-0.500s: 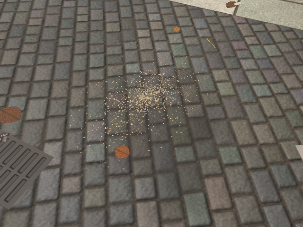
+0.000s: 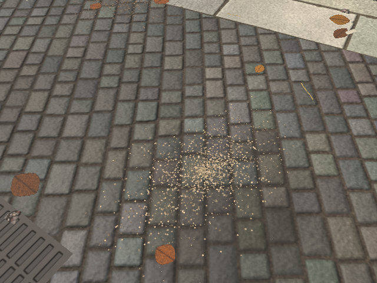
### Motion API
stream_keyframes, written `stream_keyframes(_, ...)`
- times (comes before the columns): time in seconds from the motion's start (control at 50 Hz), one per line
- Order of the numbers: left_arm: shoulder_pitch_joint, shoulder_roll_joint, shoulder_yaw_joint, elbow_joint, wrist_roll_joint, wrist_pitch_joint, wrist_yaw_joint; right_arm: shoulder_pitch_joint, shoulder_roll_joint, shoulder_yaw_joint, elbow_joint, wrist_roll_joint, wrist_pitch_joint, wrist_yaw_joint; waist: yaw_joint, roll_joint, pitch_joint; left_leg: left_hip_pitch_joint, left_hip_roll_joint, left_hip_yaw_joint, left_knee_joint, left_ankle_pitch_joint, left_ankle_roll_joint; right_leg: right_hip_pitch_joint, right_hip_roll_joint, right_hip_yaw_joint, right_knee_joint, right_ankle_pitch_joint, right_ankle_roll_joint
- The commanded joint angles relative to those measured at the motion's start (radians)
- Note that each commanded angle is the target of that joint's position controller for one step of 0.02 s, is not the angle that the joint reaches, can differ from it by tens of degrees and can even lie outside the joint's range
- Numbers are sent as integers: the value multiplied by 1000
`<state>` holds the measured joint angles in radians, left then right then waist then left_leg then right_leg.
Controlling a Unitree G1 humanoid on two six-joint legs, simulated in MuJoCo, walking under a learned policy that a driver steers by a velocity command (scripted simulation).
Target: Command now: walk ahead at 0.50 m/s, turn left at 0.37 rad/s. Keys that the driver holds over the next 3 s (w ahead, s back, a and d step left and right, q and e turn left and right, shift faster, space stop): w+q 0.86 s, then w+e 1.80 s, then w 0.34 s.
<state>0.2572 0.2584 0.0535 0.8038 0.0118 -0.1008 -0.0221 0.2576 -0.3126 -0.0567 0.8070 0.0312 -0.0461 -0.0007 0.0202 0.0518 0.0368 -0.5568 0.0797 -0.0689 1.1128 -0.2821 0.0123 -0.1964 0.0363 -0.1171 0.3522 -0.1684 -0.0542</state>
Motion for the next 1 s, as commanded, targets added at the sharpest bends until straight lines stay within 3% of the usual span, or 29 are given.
stream_keyframes(0.02, -40, 128, 34, -38, 4, -28, 8, 24, -43, -16, -59, -5, 13, -5, -25, -112, -7, -106, 53, -58, -54, 111, -20, 54, -291, 169, -229, 216, -151)
stream_keyframes(0.12, -20, 160, 41, -11, -2, -15, 26, -117, -12, -5, -107, -11, -1, 21, 24, -94, 28, -88, 35, 24, -351, 351, -12, 96, -254, 6, -248, 254, -112)
stream_keyframes(0.22, 57, 191, 55, 33, -23, 22, 33, -245, -8, -1, -185, -9, 0, 51, 63, -83, 65, -152, 14, 85, -481, 286, 30, 283, -316, -43, -181, 362, -97)
stream_keyframes(0.28, 31, 228, 66, 27, -33, 46, 43, -199, -47, -22, -205, -10, 8, 62, 4, -129, 1, -28, -63, 160, -489, 140, 84, 342, -324, -82, -15, 776, -65)
stream_keyframes(0.3, 20, 240, 70, 22, -34, 55, 47, -117, -75, -40, -191, -9, 12, 61, -46, -141, -51, 79, -102, 183, -486, 97, 109, 334, -315, -93, 111, 900, -53)
stream_keyframes(0.32, -1, 240, 68, 16, -38, 61, 51, 27, -119, -67, -157, -6, 14, 52, -131, -126, -124, 285, -142, 187, -545, 136, 144, 261, -284, -115, 306, 895, -26)
stream_keyframes(0.34, 6, 211, 54, 2, -23, 54, 54, 189, -194, -101, -119, -5, 25, 32, -202, -42, -213, 590, -74, 34, -579, 150, 195, 31, -241, -115, 596, 623, 18)
stream_keyframes(0.36, 102, 55, 7, -52, 12, 28, 37, 154, -295, -113, -125, 1, 19, 23, -69, 217, -275, 908, 181, -528, -658, 8, 377, -434, -25, -39, 946, -355, 82)
stream_keyframes(0.38, 19, 124, 12, -64, -22, -15, 20, 180, -224, -90, -157, -9, 3, 28, -134, 113, -405, 975, 256, -778, -801, -113, 429, -557, 2, 202, 1069, -440, 70)
stream_keyframes(0.4, -79, 174, 25, -97, -59, -38, 10, 145, -167, -74, -150, -16, -11, 30, -149, 61, -266, 890, 228, -630, -826, -52, 371, -636, -53, 220, 1045, -342, 45)
stream_keyframes(0.42, -95, 164, 20, -101, -51, -50, 13, 87, -141, -66, -154, -12, -18, 31, -105, -18, -174, 743, 183, -502, -824, 48, 331, -605, -98, 214, 951, -252, 31)
stream_keyframes(0.44, -96, 165, 25, -91, -23, -51, 21, 20, -114, -57, -166, -14, -20, 29, -62, -55, -117, 607, 143, -411, -832, 165, 304, -541, -128, 209, 860, -204, 38)
stream_keyframes(0.46, -76, 172, 32, -85, -9, -40, 23, -16, -89, -47, -184, -26, -21, 25, -29, -49, -99, 522, 117, -356, -856, 256, 295, -472, -147, 215, 818, -164, 44)
stream_keyframes(0.48, -60, 170, 34, -89, -5, -28, 21, -29, -98, -48, -191, -31, -22, 22, -10, -19, -93, 462, 113, -345, -872, 323, 307, -431, -148, 213, 787, -155, 61)
stream_keyframes(0.52, -58, 146, 29, -93, 4, -8, 22, -21, -109, -51, -187, -21, -25, 12, 0, -29, -74, 385, 87, -271, -887, 409, 305, -408, -147, 190, 691, -124, 97)
stream_keyframes(0.58, -172, 106, 14, -129, 7, 1, 24, 22, -142, -61, -170, -15, -20, -8, -35, -20, -39, 322, 27, -194, -890, 393, 261, -401, -114, 169, 469, 67, 129)
stream_keyframes(0.64, -272, 86, 4, -156, -4, -5, 14, 64, -147, -62, -154, -11, -9, -16, -80, 16, -33, 291, -8, -180, -872, 276, 212, -318, -62, 160, 263, 245, 130)
stream_keyframes(0.68, -316, 100, 7, -174, -15, -11, 7, 98, -147, -63, -138, -7, -4, -17, -97, 29, -29, 316, 10, -225, -849, 225, 201, -296, -45, 174, 205, 267, 123)
stream_keyframes(0.74, -323, 136, 21, -184, -19, -24, -4, 114, -132, -61, -127, -4, 5, -22, -87, 48, -33, 416, 45, -318, -761, 191, 187, -287, -37, 206, 135, 185, 94)
stream_keyframes(0.78, -257, 158, 35, -171, -21, -35, -4, 95, -130, -62, -132, -7, 11, -24, -45, 82, -45, 438, 52, -360, -695, 236, 170, -206, -33, 195, 109, 105, 60)
stream_keyframes(0.8, -167, 178, 49, -149, -16, -40, 2, 79, -107, -54, -139, -9, 12, -22, 4, 79, -90, 418, 12, -340, -610, 289, 144, -69, -38, 181, 69, 118, 31)
stream_keyframes(0.82, -32, 221, 64, -134, 2, -44, 9, 71, -53, -33, -157, -19, 9, -17, 68, 20, -214, 324, -41, -278, -382, 237, 108, 174, -163, 287, 98, 93, -31)
stream_keyframes(0.84, 96, 307, 86, -109, 18, -33, 14, 196, 9, -13, -179, 0, 1, -17, 44, -249, -371, -19, -188, -131, -39, -121, 26, 550, -399, 692, 57, -83, -192)
stream_keyframes(0.86, 108, 247, 75, -96, -11, -24, 5, 218, -60, -17, -176, 9, -3, -20, 43, -334, -361, -194, -139, -120, 135, -314, 10, 569, -472, 929, -31, -323, -224)
stream_keyframes(0.88, 71, 172, 54, -101, -18, -19, 5, 141, -124, -34, -163, 8, -1, -20, 66, -218, -216, -237, -98, -131, 191, -226, 4, 443, -417, 813, -64, -387, -184)
stream_keyframes(0.9, 34, 146, 43, -100, -9, -11, 4, 72, -121, -33, -172, -6, 0, -20, 60, -146, -128, -218, -70, -90, 186, -156, 1, 318, -366, 678, -72, -302, -154)
stream_keyframes(0.92, 2, 129, 34, -90, -4, -4, 2, 15, -105, -31, -190, -20, -5, -17, 42, -123, -52, -204, -50, -75, 136, -115, 2, 199, -321, 588, -96, -192, -155)
stream_keyframes(0.96, -25, 110, 23, -82, 0, -4, 1, 12, -68, -26, -196, -22, -12, -6, -7, -154, -21, -121, -5, -44, 32, -69, 5, 78, -260, 490, -138, -45, -158)
stream_keyframes(1.0, -20, 124, 26, -74, -17, -5, 1, 1, -35, -14, -200, -28, -18, -1, -17, -162, -28, -88, 1, -3, -91, -67, -8, 46, -242, 437, -161, 73, -183)
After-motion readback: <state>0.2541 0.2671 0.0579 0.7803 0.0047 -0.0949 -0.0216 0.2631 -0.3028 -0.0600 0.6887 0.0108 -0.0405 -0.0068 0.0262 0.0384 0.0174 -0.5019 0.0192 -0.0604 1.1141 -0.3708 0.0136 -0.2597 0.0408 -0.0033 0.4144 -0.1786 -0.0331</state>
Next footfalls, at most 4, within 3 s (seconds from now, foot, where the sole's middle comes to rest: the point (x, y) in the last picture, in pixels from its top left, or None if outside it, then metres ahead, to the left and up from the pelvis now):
0.34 left None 0.34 0.16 -0.78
0.82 right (190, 232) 0.67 0.06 -0.78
1.26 left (107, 218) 0.72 0.39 -0.78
1.74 right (158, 149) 1.07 0.21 -0.78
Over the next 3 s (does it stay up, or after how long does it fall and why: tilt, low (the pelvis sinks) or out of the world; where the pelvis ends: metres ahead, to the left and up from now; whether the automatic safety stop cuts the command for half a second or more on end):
stays up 1.53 0.16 0.00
